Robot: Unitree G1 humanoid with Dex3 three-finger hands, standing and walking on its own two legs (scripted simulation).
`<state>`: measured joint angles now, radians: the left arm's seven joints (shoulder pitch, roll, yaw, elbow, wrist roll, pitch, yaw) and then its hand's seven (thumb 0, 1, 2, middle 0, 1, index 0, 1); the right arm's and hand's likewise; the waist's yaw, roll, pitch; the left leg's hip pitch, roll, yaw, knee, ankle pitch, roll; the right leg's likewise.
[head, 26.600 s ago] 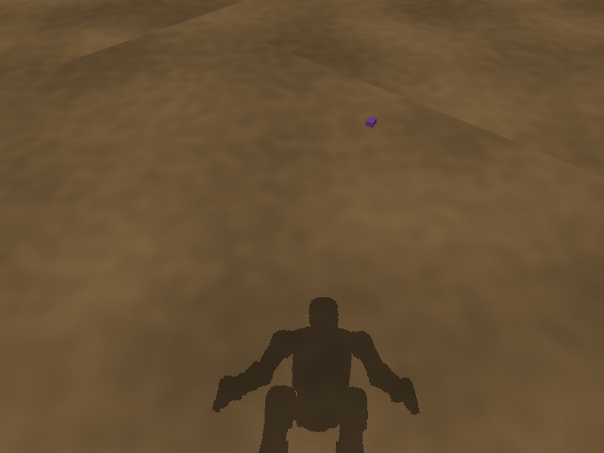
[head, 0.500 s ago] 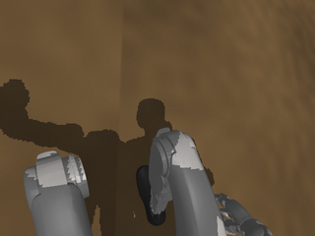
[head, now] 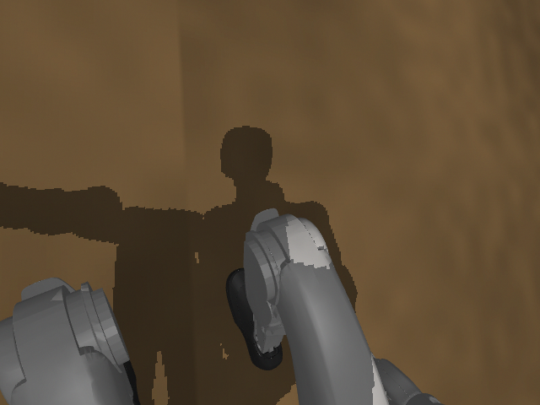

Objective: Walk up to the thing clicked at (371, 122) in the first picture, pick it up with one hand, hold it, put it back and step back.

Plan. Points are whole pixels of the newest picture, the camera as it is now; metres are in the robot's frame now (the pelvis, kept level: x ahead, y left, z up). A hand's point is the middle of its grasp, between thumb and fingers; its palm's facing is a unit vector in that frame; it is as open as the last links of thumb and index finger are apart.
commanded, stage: rest palm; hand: left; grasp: from above
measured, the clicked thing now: out of the picture +0.45 +0.38 -0.28
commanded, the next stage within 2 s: close in 1.56 s
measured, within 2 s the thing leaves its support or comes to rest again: neither
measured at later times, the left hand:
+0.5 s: hand out of the picture +0.42 +0.36 -0.23, palm faces -0.41 -0.11 -0.90, open 13.0 cm
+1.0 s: hand out of the picture +0.43 +0.36 -0.24, palm faces -0.46 -0.17 -0.87, open 12.8 cm
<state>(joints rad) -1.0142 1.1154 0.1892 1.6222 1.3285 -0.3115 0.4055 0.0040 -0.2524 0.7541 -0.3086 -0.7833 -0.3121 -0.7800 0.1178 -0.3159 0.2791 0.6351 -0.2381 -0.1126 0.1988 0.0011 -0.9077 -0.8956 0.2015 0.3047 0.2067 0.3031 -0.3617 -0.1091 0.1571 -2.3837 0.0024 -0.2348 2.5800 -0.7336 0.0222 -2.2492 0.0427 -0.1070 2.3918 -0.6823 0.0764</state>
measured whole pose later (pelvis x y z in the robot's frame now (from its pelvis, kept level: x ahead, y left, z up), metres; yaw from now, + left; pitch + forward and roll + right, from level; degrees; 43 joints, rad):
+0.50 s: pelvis -0.01 +0.00 +0.00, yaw -1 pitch +26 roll -16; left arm -1.05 1.09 0.09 1.72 1.41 -0.35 0.62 0.00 -0.30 0.81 -0.29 -0.76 -0.28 -0.77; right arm 0.05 -0.33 0.29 0.65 -0.27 -0.14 0.19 0.00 -0.90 -0.90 0.20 0.30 0.20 0.30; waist -0.35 -0.16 0.12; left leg -2.37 0.02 -0.25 2.59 -0.72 0.03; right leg -2.24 0.06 -0.12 2.39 -0.65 0.05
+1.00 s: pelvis -0.01 +0.00 +0.00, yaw -1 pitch +26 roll -16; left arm -0.99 1.15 0.16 1.64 1.37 -0.43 0.51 0.00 -0.27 0.78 -0.30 -0.78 -0.29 -0.79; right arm 0.07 -0.33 0.35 0.60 -0.27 -0.11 0.19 0.00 -0.91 -0.90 0.20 0.30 0.21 0.30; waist -0.36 -0.17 0.18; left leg -2.34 0.01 -0.28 2.59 -0.74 0.01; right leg -2.21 0.06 -0.14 2.38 -0.66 0.07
